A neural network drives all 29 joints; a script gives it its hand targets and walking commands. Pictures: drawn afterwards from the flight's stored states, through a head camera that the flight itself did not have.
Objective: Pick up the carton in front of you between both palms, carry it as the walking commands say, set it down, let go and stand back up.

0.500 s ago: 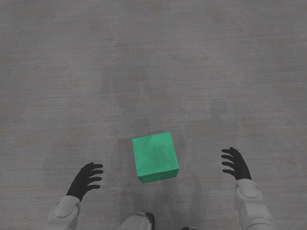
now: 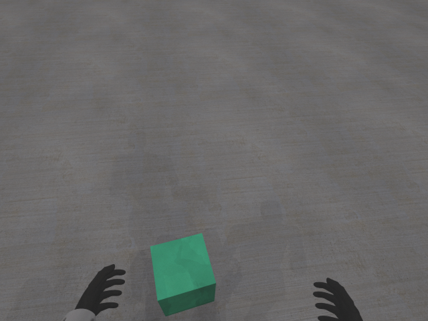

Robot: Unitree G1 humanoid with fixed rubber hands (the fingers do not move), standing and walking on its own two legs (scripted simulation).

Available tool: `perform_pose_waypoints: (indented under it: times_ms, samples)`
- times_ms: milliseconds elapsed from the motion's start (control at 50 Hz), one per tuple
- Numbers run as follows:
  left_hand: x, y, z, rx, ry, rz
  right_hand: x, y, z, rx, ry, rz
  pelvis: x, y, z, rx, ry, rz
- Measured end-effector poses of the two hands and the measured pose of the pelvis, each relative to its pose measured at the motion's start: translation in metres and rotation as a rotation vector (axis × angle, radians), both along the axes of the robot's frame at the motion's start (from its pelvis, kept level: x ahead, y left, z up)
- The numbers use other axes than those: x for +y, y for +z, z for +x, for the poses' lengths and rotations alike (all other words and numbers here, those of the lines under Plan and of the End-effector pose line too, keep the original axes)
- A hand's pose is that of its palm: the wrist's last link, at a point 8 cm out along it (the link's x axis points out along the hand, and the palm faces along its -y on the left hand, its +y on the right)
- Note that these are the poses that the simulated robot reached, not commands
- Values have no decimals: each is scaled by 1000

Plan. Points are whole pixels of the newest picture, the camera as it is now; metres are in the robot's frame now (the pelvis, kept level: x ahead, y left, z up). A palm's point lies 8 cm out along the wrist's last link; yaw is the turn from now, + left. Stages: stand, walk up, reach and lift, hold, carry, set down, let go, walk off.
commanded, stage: let go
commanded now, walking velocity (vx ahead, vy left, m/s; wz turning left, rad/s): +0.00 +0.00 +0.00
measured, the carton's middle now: (183, 275) +0.42 +0.12 -0.65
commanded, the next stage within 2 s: stand in 0.28 s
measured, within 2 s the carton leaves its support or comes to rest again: neither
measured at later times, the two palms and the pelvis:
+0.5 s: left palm out of the picture +0.14 +0.31 -0.09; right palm out of the picture +0.12 -0.26 -0.07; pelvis +0.00 +0.03 +0.00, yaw -1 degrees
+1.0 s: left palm (42, 320) +0.15 +0.33 -0.10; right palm out of the picture +0.12 -0.25 -0.08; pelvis +0.01 +0.05 +0.00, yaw -2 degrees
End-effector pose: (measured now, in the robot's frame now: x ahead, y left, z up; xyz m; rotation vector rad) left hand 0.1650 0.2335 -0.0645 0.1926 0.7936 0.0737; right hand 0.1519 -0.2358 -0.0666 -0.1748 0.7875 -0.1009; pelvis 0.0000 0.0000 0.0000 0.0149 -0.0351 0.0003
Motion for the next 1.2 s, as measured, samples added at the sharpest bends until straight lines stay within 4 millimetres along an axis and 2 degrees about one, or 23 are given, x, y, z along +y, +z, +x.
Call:
perform_pose_waypoints:
  times_ms: [300,460,580,740,860,1200]
  samples:
    - [27,-1,-17,29,32,39,23,-2,-6,7,19,-20,20,-3,-14,-39,6,-10]
    - [65,-26,-23,49,16,102,-14,-6,-31,118,-25,-197,30,-6,-8,32,-11,-17]
    - [81,-36,-22,110,4,122,-25,-2,-29,142,-60,-234,37,-4,4,44,-21,-20]
    - [88,-36,-7,117,2,136,-16,-7,-19,149,-74,-219,43,-3,14,42,-30,-19]
    - [91,-35,-4,123,3,146,-12,-11,-19,162,-82,-207,45,-2,15,35,-34,-16]
    - [96,-38,-36,194,9,162,-25,-14,-47,220,-109,-211,43,3,2,9,-40,-16]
